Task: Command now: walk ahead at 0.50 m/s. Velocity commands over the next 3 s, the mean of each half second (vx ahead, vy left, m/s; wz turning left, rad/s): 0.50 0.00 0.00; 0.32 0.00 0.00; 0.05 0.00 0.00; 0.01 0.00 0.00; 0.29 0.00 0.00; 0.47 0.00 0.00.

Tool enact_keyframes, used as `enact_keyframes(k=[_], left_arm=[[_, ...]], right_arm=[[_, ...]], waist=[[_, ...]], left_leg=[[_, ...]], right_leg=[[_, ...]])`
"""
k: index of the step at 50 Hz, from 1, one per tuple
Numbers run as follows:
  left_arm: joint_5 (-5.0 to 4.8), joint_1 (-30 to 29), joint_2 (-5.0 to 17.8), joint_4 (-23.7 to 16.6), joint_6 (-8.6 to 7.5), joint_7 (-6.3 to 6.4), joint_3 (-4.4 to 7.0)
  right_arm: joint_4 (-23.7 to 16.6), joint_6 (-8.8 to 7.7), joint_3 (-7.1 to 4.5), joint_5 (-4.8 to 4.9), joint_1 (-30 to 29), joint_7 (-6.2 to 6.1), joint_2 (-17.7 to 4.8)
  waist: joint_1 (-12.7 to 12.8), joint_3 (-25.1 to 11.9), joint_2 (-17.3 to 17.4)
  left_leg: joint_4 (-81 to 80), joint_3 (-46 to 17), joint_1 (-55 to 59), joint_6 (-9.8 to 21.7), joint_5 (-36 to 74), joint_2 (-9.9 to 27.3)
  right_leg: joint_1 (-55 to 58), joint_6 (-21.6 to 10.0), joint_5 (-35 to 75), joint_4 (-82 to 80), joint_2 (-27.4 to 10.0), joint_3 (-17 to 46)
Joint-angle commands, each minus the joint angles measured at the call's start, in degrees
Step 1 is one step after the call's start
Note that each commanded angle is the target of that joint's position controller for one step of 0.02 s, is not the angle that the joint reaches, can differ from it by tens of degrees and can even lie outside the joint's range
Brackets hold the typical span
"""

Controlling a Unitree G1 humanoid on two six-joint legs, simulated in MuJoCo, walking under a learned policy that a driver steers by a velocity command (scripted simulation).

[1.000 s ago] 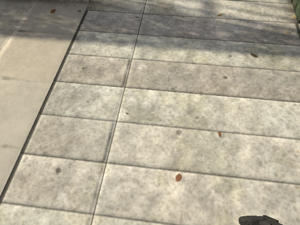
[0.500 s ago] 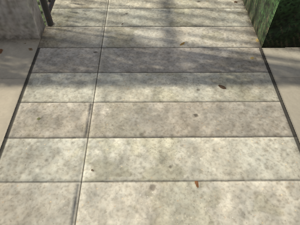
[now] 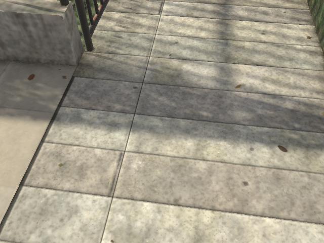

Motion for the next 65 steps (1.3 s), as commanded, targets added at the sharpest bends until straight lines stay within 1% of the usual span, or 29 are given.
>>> enact_keyframes(k=[1,4,6,7,8,9,10,11,13,16,19,29,32,34,35,36,37,38,39,41,46,49,53,56,57,58,59,60,65], left_arm=[[0.49,4.5,8.0,-0.4,-0.22,0.78,1.31],[0.85,2.5,9.0,-0.1,0.04,1.3,1.63],[0.54,0.7,9.4,-0.3,0.34,1.14,1.71],[-0.09,0.1,8.1,-1.9,0.17,0.93,1.16],[-2.42,6.9,2.2,-2.9,0.25,0.22,0.12],[-0.69,2.9,8.1,-2.4,0.38,0.38,1.77],[-0.39,-2.5,8.2,-4.5,0.23,0.21,2.04],[-0.24,-5.4,7.3,-5.1,0.0,0.03,1.94],[1.1,-4.7,5.2,-4.7,1.37,-0.43,1.88],[1.51,-5.7,3.8,-5.1,2.97,-1.25,1.88],[1.33,-13.6,4.6,-7.9,3.6,-1.54,1.92],[0.36,-31.3,4.7,-14.1,2.8,-1.51,1.03],[0.34,-29.0,5.5,-14.1,2.02,-1.22,1.51],[0.92,-14.7,6.4,-9.0,0.84,-0.27,2.46],[2.26,-5.5,9.2,-6.4,-0.02,0.36,3.37],[3.24,1.0,15.9,-5.7,-0.01,0.63,5.05],[0.26,-0.1,14.7,-5.6,0.91,0.12,5.0],[-0.73,-7.3,12.5,-6.6,1.0,-0.05,4.13],[-0.61,-11.8,8.1,-7.1,0.78,-0.1,2.91],[-0.75,-13.9,4.0,-6.3,0.66,0.43,1.5],[0.4,-12.8,6.4,-4.7,-0.26,0.58,0.78],[0.5,-10.8,6.4,-3.6,0.35,0.68,0.24],[0.61,-8.9,6.1,-2.4,1.91,1.12,-0.12],[0.15,-8.5,5.1,-2.1,2.82,1.65,-0.49],[0.13,-6.9,4.6,-2.3,2.96,1.67,-0.38],[-0.86,-0.5,0.3,-0.5,3.54,1.48,-1.1],[-0.39,-2.1,2.0,0.6,4.03,1.77,-0.96],[-0.3,-3.9,3.5,0.4,4.26,1.92,-0.43],[-0.32,-6.0,2.6,1.1,4.27,1.96,-0.64]], right_arm=[[-5.0,-1.0,-0.4,0.07,-6.8,-0.14,-3.2],[-4.5,-1.82,-0.98,0.08,-3.4,-0.53,-4.1],[0.7,-2.72,-2.32,-0.34,11.8,-1.47,-6.0],[3.1,-3.21,-3.63,-1.77,22.3,-2.15,-10.1],[3.5,-2.96,-5.11,-2.39,26.5,-2.1,-15.8],[3.2,-2.02,-4.74,0.13,22.3,-1.6,-13.0],[2.1,-2.04,-3.88,0.7,15.5,-1.43,-10.2],[1.8,-2.51,-3.03,0.52,12.3,-1.16,-6.8],[3.3,-3.28,-1.87,0.58,11.8,-1.52,-3.1],[5.5,-4.39,-1.87,0.78,16.2,-1.79,-4.4],[6.4,-4.42,-1.89,0.72,19.3,-1.8,-5.6],[9.4,-3.87,-1.39,-0.02,28.6,-2.52,-5.6],[9.6,-3.65,-1.73,-0.35,26.9,-3.0,-6.7],[9.8,-3.3,-1.75,0.03,25.2,-3.07,-6.8],[8.9,-3.5,-1.29,0.94,25.1,-3.11,-5.7],[7.8,-3.36,-0.01,3.94,31.8,-2.84,-0.1],[9.0,-3.0,-1.65,2.6,31.1,-3.28,-4.9],[7.6,-2.7,-1.93,1.59,26.4,-3.32,-4.6],[7.0,-2.73,-1.6,0.79,23.2,-3.2,-3.1],[7.1,-1.3,-1.87,-0.64,22.6,-2.75,-2.2],[7.8,1.5,-1.37,-0.41,22.4,-2.64,0.2],[7.1,2.17,-0.84,-0.02,17.2,-3.21,-0.4],[7.5,2.46,-0.3,0.24,13.9,-3.72,-1.1],[8.8,1.37,0.18,-0.23,15.5,-4.23,-2.0],[9.0,0.6,-0.01,-0.69,16.8,-4.49,-4.4],[9.4,0.61,0.06,0.7,13.5,-4.38,-5.0],[9.3,0.57,0.67,1.03,12.3,-3.87,-1.7],[9.5,0.4,0.9,1.07,12.3,-3.64,-0.7],[11.2,0.5,0.86,1.14,14.5,-4.23,-0.9]], waist=[[-0.1,4.3,-5.6],[-2.8,2.6,-5.9],[-9.0,-5.2,-4.5],[-12.6,-12.0,-1.0],[-10.1,-19.5,12.0],[-9.5,-17.0,4.0],[-7.0,-7.9,2.2],[-5.7,-3.9,-0.5],[-2.2,-1.0,0.4],[-1.0,-0.5,0.7],[-2.1,1.9,0.8],[-6.8,4.2,1.9],[-4.5,3.2,2.3],[1.3,-3.3,0.9],[4.1,-9.2,-0.4],[3.4,-19.6,-13.1],[2.6,-22.4,-8.4],[-0.4,-14.5,-5.9],[-1.6,-7.9,-4.5],[-4.5,-3.0,-5.2],[-7.5,-5.0,-5.9],[-5.8,-5.1,-8.4],[-4.1,-3.5,-7.5],[-4.9,-1.3,-2.8],[-3.3,-1.1,0.7],[0.9,-0.4,7.4],[-0.7,1.3,5.3],[-1.6,2.3,3.3],[-2.5,0.8,-0.4]], left_leg=[[-3.8,1.3,-2.0,1.3,-1.6,-1.6],[-7.8,2.4,5.5,3.9,-8.3,-4.3],[-12.8,3.7,24.6,6.4,-7.0,-7.4],[-13.2,-7.0,40.3,9.6,-10.4,2.4],[-18.4,-35.7,56.5,18.5,-13.9,19.8],[-23.4,-40.4,51.9,17.8,-17.3,18.0],[-24.6,-30.5,43.5,15.8,-16.9,16.0],[-26.8,-24.7,36.3,14.0,-11.5,13.6],[-29.2,-16.1,27.8,10.3,-4.6,8.8],[-30.7,-11.6,26.1,10.2,1.8,7.1],[-33.0,-9.3,27.1,10.0,1.6,6.2],[-29.9,-5.7,39.9,9.2,13.5,7.3],[-24.1,-4.5,42.3,8.2,26.0,8.3],[-7.6,-1.7,40.1,5.6,38.7,5.1],[5.0,-0.7,30.2,4.0,26.1,2.7],[29.6,4.0,10.8,0.6,-11.0,-6.4],[37.8,-3.8,7.6,0.7,-31.5,-9.5],[37.8,-6.6,6.0,0.8,-28.1,-6.4],[34.3,-6.1,5.2,0.6,-25.3,-4.5],[27.3,-5.3,9.5,-0.1,-22.2,-2.5],[14.8,-3.1,16.8,-1.4,-16.7,-3.4],[5.3,-1.8,18.9,-1.4,-13.4,-3.4],[-2.7,-1.5,22.2,-1.2,-14.6,-3.1],[-17.7,-5.2,30.6,-0.4,-4.5,0.1],[-19.1,-10.5,32.2,0.4,4.3,5.3],[-19.2,-12.2,26.2,3.1,3.8,7.0],[-20.5,-11.6,21.2,2.2,-2.1,5.4],[-20.8,-9.8,20.0,1.0,-4.4,3.1],[-20.8,-8.2,24.4,0.6,-3.4,1.4]], right_leg=[[1.5,-6.7,28.9,-0.7,-17.7,7.9],[3.9,-5.6,43.1,6.2,-18.5,6.4],[-0.1,-3.8,49.6,23.3,-15.6,3.7],[-12.0,-2.6,33.5,38.9,-13.2,2.1],[-33.5,0.2,-8.3,62.1,-2.1,-1.1],[-39.3,-0.7,-13.8,67.2,-2.9,7.0],[-41.7,-1.1,-8.5,66.0,-6.2,7.4],[-39.8,-1.0,-4.7,62.7,-8.0,7.4],[-34.0,0.0,-2.4,57.0,-10.2,7.1],[-33.8,1.4,-0.3,53.4,-10.4,5.5],[-39.5,2.8,5.7,47.2,-11.8,4.1],[-41.0,1.7,11.5,25.5,-8.9,0.6],[-34.9,-0.8,5.5,21.7,-6.6,-0.3],[-18.0,-3.0,9.3,15.6,-2.6,-2.1],[-3.1,-4.9,18.1,16.4,-8.9,3.6],[16.5,-14.6,35.9,17.3,-28.8,27.3],[13.6,-17.1,49.9,13.8,-31.0,34.5],[5.1,-15.4,50.3,12.9,-28.4,25.0],[-2.3,-13.0,49.1,10.4,-25.7,19.3],[-12.1,-8.7,45.0,6.4,-20.5,11.7],[-18.1,-7.8,49.8,5.8,-17.3,4.7],[-17.9,-6.7,42.0,5.7,-16.3,4.3],[-18.6,-6.9,22.4,5.3,-17.5,8.0],[-22.2,-2.6,7.4,8.0,-15.1,9.5],[-23.0,-0.7,3.6,11.1,-12.1,7.7],[-19.0,0.6,-1.7,8.4,-7.9,5.0],[-14.1,1.3,0.5,7.7,-8.3,5.2],[-12.7,1.3,3.3,8.1,-8.9,6.0],[-12.9,1.4,5.3,7.4,-10.4,6.7]])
